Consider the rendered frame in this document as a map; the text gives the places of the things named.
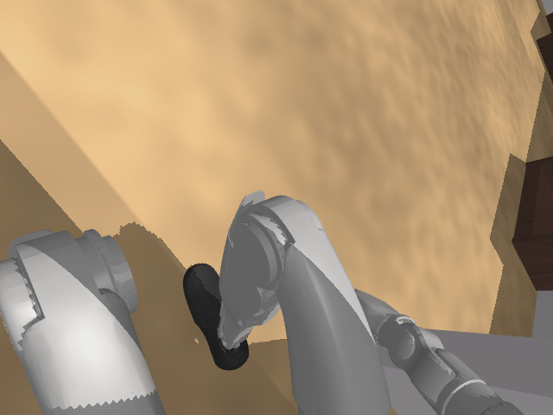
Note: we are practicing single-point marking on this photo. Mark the right robot foot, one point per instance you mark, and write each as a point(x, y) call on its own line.
point(201, 289)

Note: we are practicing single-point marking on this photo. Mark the bookshelf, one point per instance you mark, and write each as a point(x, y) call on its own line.
point(533, 237)

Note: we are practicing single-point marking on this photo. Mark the right robot hand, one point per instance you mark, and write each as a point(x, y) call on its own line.
point(376, 311)

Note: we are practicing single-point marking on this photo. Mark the right robot arm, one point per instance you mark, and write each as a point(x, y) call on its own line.
point(447, 384)

